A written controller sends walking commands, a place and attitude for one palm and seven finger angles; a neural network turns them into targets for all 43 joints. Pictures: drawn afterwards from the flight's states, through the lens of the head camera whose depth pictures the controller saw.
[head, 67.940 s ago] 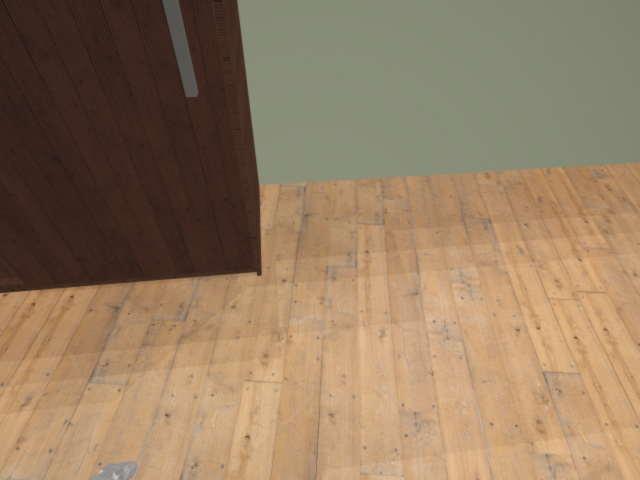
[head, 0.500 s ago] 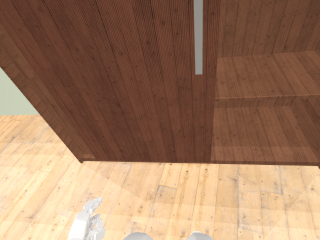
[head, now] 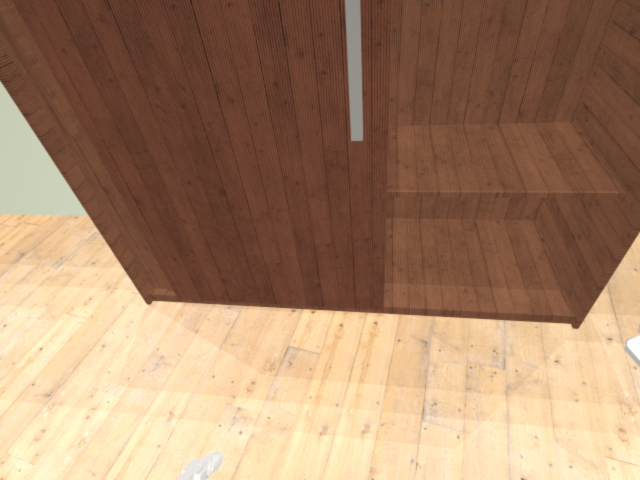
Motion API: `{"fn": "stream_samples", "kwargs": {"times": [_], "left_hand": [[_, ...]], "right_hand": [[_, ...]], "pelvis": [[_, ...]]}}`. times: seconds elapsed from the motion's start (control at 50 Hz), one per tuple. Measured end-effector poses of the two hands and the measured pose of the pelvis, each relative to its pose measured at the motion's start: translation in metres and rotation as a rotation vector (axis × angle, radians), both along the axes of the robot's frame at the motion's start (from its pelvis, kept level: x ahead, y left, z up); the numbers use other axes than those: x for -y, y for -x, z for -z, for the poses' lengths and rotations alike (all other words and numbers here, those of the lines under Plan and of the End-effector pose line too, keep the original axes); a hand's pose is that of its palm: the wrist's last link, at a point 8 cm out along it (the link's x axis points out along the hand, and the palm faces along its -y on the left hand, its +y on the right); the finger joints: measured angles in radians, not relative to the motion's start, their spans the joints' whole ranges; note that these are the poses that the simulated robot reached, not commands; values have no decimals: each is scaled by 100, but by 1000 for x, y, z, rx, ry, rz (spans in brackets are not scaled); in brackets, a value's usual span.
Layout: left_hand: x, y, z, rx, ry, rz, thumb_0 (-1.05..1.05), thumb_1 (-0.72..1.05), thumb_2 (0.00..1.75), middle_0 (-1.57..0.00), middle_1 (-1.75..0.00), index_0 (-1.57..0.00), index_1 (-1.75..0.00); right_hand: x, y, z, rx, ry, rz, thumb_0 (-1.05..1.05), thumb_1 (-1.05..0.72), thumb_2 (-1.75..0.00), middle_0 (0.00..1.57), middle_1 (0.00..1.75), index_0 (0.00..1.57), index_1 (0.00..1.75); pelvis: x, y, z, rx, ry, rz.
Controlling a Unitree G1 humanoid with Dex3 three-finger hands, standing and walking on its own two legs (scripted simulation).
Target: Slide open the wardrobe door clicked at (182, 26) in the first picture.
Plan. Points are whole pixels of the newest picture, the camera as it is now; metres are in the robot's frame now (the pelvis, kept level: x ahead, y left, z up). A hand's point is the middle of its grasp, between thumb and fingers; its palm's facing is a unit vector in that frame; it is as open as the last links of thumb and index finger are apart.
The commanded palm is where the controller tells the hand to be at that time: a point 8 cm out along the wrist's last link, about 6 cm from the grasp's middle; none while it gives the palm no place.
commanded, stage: stop stepping back and stand still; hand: right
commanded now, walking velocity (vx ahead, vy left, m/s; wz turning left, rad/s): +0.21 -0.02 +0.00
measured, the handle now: (355, 67) +0.87 -0.02 +0.18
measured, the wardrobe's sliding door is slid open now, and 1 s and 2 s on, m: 0.66 0.66 0.66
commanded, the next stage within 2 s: let the arm hang, fingers relaxed in 0.44 s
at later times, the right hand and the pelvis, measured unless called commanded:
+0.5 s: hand out of the picture +0.19 -0.26 +0.19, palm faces +0.39 +0.77 -0.51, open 7.4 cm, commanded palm +0.12 -0.32 +0.17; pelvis -0.02 -0.02 -0.01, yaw -1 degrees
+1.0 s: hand out of the picture +0.05 -0.23 -0.18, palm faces +0.06 +0.98 -0.18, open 7.0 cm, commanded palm none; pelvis +0.02 -0.04 +0.00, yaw -3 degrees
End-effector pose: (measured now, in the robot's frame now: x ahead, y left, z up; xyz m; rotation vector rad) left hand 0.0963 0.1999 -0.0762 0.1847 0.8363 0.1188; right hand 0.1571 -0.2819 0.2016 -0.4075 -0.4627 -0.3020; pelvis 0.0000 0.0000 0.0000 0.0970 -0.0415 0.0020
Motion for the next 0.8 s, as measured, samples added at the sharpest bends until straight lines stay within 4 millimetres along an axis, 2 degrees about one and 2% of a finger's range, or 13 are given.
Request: {"fn": "stream_samples", "kwargs": {"times": [0.08, 0.14, 0.22, 0.28, 0.36, 0.46, 0.52, 0.56, 0.6, 0.64, 0.68, 0.74, 0.8], "left_hand": [[-18, -7, 19, 15, -39, 25, 1, 89, 90, -21, -30, -21, -30], [-27, -11, 23, -4, -70, 2, 1, 90, 90, -21, -30, -20, -30], [-27, -21, 8, 59, -90, -30, 2, 90, 90, -20, -30, -20, -30], [-22, -34, 5, 132, -130, -9, 2, 90, 90, -20, -30, -20, -30], [-4, -43, 3, 170, -99, -3, 1, 90, 90, -20, -30, -20, -30], [16, -41, -1, 163, 2, 37, 1, 90, 90, -20, -30, -20, -30], [16, -43, 15, 140, 48, 45, 1, 90, 90, -20, -30, -20, -30], [10, -45, 32, 92, 64, 54, 1, 90, 90, -20, -30, -20, -30], [4, -47, 50, 4, 77, 72, 1, 90, 90, -20, -30, -20, -30], [-2, -47, 63, -71, 78, 81, 1, 90, 90, -20, -30, -20, -30], [-7, -44, 69, -118, 71, 79, 1, 90, 90, -20, -30, -20, -30], [-13, -34, 70, -174, 35, 61, 1, 90, 90, -20, -30, -20, -30], [-17, -14, 66, -243, -19, 30, 1, 91, 90, -20, -30, -20, -30]], "right_hand": [[2, 38, -5, -14, 172, 62, 1, -89, -89, 21, 30, 21, 30], [28, 51, -8, -20, 177, 159, 1, -88, -89, 21, 30, 21, 30], [62, 51, 7, -72, 61, 292, 1, -89, -89, 21, 30, 21, 30], [70, 40, 27, -85, -26, 298, 1, -89, -90, 20, 30, 20, 30], [57, 17, 40, -97, -50, 207, 2, -89, -90, 20, 30, 20, 30], [27, 8, 7, -83, 104, 87, 2, -89, -90, 20, 30, 20, 30], [15, 9, -9, -91, 246, 79, 2, -89, -89, 21, 30, 21, 30], [16, 4, -3, -134, 297, 101, 1, -89, -89, 21, 30, 21, 30], [28, -10, 38, -322, 223, 143, 0, -89, -90, 20, 30, 20, 30], [39, -17, 102, -577, 65, 200, 0, -90, -90, 20, 30, 20, 30], [37, -10, 173, -840, -92, 238, 0, -90, -90, 19, 30, 20, 30], [9, 21, 268, -1201, -265, 205, 1, -91, -90, 19, 30, 19, 30], [-30, 65, 335, -1481, -402, 114, 1, -91, -90, 19, 30, 19, 30]], "pelvis": [[0, 23, 20, -68, 79, 11], [7, 30, 18, -59, 65, 22], [18, 26, 10, -62, 98, 7], [32, 23, 17, -47, 92, 26], [34, 28, 21, -20, 118, 21], [21, 22, 10, -29, 96, 19], [14, 12, 17, -36, 90, 14], [12, 7, 22, -46, 81, 29], [15, 3, 22, -60, 85, 59], [18, 0, 21, -65, 102, 72], [20, -3, 21, -59, 117, 81], [23, -4, 22, -40, 119, 81], [26, -6, 24, -23, 103, 73]]}}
